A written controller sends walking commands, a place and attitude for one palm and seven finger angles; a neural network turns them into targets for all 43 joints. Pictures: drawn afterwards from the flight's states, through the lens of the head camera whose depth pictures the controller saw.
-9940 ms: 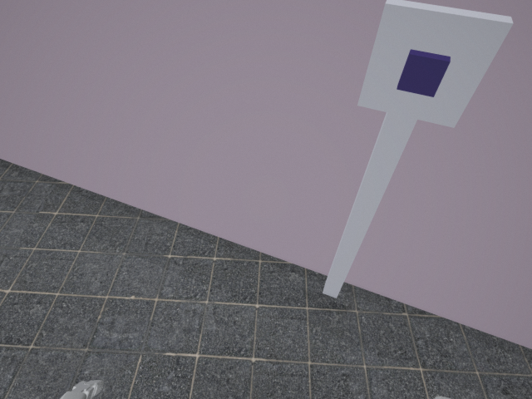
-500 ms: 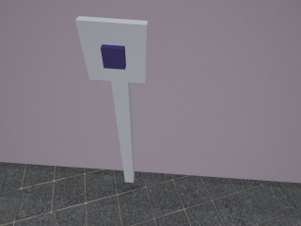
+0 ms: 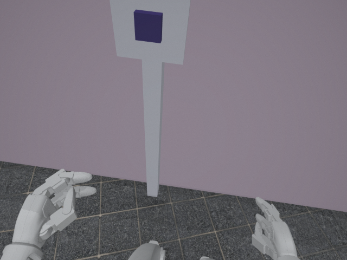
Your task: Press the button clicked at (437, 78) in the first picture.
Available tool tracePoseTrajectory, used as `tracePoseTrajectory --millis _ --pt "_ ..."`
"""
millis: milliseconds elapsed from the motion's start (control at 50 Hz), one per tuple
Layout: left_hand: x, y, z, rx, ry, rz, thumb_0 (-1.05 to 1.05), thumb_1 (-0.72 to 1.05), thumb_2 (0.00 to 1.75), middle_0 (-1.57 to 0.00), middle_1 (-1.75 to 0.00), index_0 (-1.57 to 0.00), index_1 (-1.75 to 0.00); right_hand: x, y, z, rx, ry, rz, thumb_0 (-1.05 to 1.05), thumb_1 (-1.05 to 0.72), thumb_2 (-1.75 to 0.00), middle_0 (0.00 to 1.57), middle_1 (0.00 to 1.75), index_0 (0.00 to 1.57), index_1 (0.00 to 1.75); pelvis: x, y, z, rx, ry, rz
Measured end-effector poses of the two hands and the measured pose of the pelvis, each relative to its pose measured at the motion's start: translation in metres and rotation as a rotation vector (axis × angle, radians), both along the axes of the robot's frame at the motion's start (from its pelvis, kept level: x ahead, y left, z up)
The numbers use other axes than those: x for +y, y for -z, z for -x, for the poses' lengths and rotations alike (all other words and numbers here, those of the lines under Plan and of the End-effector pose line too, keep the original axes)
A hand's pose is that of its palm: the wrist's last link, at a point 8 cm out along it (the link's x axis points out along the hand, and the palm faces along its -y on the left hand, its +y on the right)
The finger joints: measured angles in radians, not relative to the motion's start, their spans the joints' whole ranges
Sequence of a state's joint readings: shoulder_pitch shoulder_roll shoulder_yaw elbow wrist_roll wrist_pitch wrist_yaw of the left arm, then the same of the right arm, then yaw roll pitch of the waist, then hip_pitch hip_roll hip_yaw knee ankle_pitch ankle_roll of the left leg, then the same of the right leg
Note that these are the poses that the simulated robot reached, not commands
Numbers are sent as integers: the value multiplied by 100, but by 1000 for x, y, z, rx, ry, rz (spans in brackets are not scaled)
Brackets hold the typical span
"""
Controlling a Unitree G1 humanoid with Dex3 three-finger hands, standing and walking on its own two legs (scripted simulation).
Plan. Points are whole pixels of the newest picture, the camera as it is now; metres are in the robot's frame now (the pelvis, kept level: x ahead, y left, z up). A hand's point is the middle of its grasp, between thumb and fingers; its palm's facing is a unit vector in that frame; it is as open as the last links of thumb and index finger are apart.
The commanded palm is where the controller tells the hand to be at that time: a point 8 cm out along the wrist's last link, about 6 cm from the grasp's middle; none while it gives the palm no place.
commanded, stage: raise the hand and make a fist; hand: left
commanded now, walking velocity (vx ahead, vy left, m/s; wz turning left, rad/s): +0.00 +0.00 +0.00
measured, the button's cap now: (148, 26) +0.57 +0.13 +0.28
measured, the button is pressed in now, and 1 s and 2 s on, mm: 0 0 0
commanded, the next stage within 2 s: aim a knuckle at the button in 1.50 s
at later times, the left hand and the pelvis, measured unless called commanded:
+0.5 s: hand (68, 166) +0.23 +0.22 +0.16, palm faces +0.02 -1.00 -0.09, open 3.1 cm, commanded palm +0.20 +0.27 +0.18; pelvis +0.03 +0.00 +0.04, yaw +1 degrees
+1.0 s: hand (74, 104) +0.30 +0.21 +0.25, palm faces +0.01 -0.99 -0.12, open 3.1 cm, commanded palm +0.27 +0.25 +0.27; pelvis +0.08 -0.02 +0.07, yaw +2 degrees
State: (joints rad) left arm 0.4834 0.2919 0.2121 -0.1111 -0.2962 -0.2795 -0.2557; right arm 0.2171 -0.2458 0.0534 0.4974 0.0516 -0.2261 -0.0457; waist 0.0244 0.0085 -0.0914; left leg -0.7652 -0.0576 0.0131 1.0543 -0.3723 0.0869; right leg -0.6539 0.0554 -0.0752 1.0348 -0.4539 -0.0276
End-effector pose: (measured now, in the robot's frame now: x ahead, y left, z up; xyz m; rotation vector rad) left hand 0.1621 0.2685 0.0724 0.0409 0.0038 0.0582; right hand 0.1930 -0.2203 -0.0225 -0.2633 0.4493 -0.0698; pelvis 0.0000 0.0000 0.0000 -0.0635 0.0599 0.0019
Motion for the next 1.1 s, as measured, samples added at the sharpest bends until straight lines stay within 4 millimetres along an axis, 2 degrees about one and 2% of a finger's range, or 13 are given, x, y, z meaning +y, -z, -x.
tracePoseTrajectory --millis 80,260,380,500,840,960,1100 --pt "1 -24 -2 -52 7 -41 2 90 90 -77 -91 -77 -91 6 -2 3 25 -24 -2 1 -91 -90 21 30 20 30 -3 -8 1 -11 -20 12" --pt "6 -51 -25 8 52 -40 2 90 90 -101 -118 -102 -118 2 -4 22 69 14 -27 1 -90 -90 21 30 20 30 -4 -27 -6 -37 -24 9" --pt "6 -72 -36 -27 44 -44 2 90 90 -117 -135 -117 -135 -5 -11 22 63 29 -23 1 -90 -90 21 30 20 30 -4 -36 -17 -58 -21 2" --pt "5 -88 -48 -30 44 -51 2 90 90 -126 -145 -126 -145 -8 -20 4 37 25 -21 1 -90 -90 21 30 20 30 -4 -43 -31 -73 -20 -8" --pt "1 -152 -92 -84 51 -78 2 90 90 -130 -150 -130 -150 11 -47 -75 -26 -74 -56 1 -91 -90 21 30 20 30 -9 -64 -71 -89 -31 -29" --pt "-2 -172 -107 -96 52 -78 2 89 90 -130 -150 -130 -150 11 -49 -91 -15 -85 -69 1 -90 -90 21 30 20 30 -14 -67 -79 -95 -33 -37" --pt "-10 -196 -122 -120 63 -87 2 89 90 -130 -150 -130 -150 5 -50 -100 -1 -81 -80 1 -91 -90 21 30 20 30 -21 -69 -82 -108 -32 -44"
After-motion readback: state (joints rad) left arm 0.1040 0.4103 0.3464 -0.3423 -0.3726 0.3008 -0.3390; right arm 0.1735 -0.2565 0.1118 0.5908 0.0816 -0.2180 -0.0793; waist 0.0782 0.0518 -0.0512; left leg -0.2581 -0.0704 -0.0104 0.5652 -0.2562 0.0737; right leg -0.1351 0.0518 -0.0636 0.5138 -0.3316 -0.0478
